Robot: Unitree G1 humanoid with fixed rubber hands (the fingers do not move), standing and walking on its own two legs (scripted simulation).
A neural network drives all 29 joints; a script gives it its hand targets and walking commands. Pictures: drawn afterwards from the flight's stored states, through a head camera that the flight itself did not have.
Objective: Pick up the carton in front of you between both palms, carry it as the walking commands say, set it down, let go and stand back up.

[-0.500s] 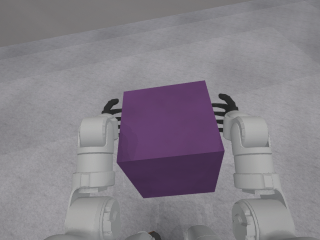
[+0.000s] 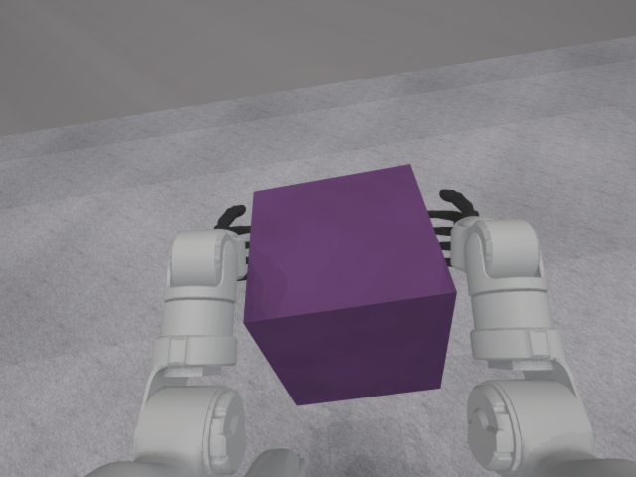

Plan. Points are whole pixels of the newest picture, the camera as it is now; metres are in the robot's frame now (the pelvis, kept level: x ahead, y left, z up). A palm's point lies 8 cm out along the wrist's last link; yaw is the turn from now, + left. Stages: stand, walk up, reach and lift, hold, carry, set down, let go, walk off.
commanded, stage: carry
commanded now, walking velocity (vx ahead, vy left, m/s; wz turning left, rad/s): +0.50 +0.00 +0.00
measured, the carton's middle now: (350, 292) +0.35 +0.00 +0.01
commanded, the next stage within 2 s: none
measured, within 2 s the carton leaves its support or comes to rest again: neither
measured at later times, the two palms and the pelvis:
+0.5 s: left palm (235, 109) +0.66 +0.19 +0.11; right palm (406, 97) +0.66 -0.10 +0.12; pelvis +0.29 +0.05 +0.01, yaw -1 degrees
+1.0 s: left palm (260, 54) +0.88 +0.17 +0.10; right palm (400, 41) +0.89 -0.12 +0.11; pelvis +0.51 +0.03 -0.01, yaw +1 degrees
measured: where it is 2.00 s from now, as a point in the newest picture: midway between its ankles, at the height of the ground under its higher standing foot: (337, 365)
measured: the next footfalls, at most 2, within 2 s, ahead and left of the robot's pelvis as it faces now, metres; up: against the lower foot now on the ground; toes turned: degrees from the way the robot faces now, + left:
left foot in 0.22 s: +0.32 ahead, +0.13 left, +0.00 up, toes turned +7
right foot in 0.68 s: +0.57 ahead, -0.06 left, +0.00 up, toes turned -4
